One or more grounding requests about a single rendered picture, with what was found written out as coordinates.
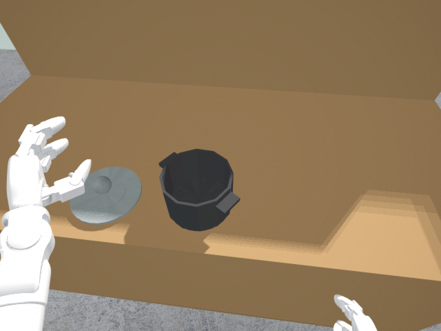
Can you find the table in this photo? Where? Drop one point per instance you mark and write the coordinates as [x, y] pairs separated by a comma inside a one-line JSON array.
[[324, 109]]

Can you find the robot right hand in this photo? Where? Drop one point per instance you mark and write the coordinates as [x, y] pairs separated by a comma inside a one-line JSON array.
[[353, 312]]

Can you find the robot left hand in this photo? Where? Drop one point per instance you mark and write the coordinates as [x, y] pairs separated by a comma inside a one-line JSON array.
[[25, 175]]

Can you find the left robot forearm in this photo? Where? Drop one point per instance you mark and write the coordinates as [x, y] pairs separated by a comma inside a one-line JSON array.
[[26, 244]]

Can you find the lid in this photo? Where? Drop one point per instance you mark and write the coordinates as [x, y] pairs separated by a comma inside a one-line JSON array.
[[97, 209]]

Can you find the knob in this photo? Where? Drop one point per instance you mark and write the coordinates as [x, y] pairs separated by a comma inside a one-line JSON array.
[[101, 184]]

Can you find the pot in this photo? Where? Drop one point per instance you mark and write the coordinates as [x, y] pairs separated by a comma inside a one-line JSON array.
[[198, 188]]

